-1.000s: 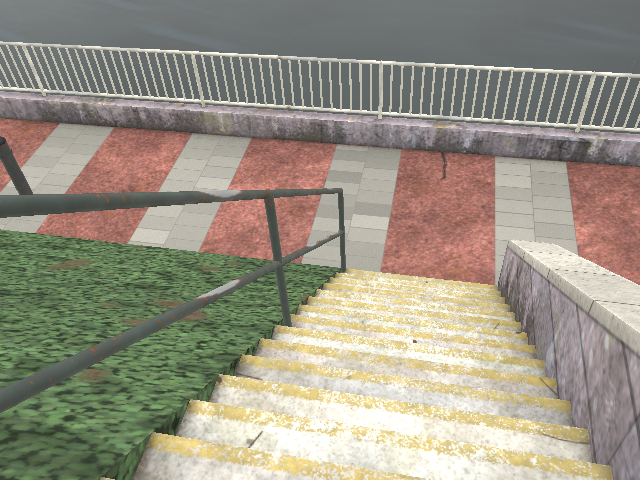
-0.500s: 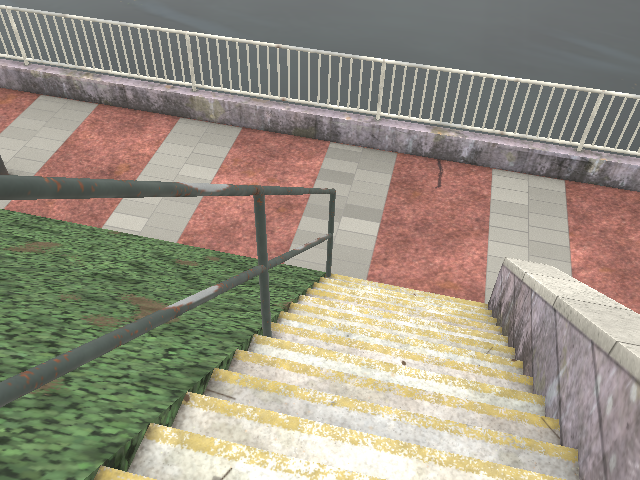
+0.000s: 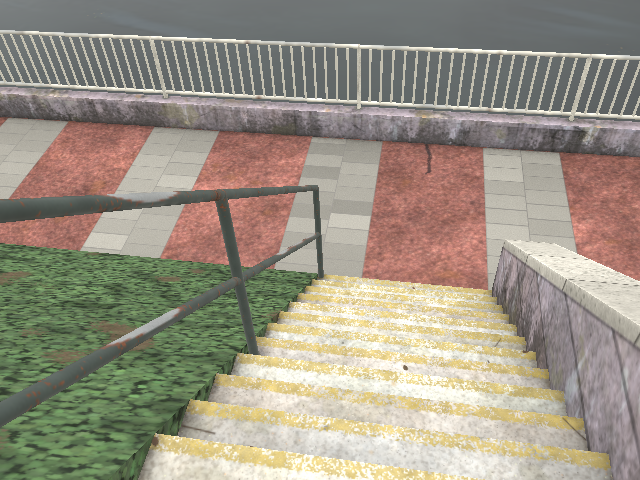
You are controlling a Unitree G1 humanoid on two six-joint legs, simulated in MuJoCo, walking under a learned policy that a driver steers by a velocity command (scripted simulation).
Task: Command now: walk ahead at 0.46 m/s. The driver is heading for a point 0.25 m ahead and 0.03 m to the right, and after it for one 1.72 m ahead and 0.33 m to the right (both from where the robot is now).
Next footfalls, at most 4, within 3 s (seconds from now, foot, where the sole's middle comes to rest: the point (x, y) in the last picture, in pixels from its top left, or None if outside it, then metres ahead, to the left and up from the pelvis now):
0.32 left None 0.29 0.10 -0.95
0.82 right None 0.24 -0.11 -0.95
3.00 left None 0.34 0.11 -0.95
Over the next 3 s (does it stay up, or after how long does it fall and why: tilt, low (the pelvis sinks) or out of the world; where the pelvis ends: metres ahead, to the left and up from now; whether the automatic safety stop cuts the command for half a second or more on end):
stays up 0.31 0.02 -0.21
